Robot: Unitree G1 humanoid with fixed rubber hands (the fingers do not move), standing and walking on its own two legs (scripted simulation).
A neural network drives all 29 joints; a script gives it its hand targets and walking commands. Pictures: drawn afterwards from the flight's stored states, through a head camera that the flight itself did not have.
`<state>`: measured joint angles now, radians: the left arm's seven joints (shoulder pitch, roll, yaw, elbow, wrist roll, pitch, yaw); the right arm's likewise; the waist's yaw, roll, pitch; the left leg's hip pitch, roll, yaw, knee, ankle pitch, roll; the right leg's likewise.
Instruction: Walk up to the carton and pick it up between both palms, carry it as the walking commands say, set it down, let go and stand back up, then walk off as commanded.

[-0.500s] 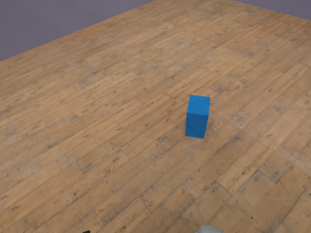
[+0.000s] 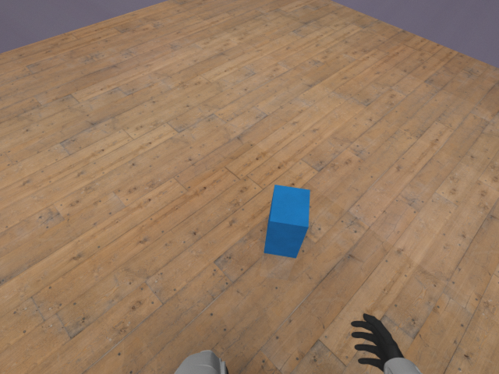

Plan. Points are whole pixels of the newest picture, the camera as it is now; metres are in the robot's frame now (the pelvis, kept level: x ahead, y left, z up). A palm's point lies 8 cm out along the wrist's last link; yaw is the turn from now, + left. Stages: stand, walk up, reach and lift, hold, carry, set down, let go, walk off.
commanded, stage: walk up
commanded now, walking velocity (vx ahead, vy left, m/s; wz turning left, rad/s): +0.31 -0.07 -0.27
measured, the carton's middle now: (285, 222) +0.74 -0.10 -0.62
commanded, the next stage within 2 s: none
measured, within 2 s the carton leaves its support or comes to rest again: neither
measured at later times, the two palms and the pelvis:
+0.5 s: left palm (186, 274) +0.29 +0.16 -0.11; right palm out of the picture +0.06 -0.26 -0.15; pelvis +0.16 -0.05 +0.01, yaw -3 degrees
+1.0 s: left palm (182, 330) +0.19 +0.16 -0.14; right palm (421, 331) +0.23 -0.29 -0.13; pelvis +0.18 -0.06 +0.01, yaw -3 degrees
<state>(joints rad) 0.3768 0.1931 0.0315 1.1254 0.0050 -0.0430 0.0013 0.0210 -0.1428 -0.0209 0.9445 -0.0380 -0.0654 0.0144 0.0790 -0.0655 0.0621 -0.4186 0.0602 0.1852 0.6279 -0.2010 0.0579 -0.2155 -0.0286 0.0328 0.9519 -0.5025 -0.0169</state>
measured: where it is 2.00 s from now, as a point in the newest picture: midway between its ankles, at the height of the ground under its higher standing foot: outside the picture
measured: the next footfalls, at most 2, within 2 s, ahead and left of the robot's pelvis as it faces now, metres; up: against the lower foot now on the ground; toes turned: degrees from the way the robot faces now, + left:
right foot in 0.42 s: +0.22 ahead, -0.15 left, +0.00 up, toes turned -11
left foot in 0.70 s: +0.24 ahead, +0.06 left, +0.00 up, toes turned +2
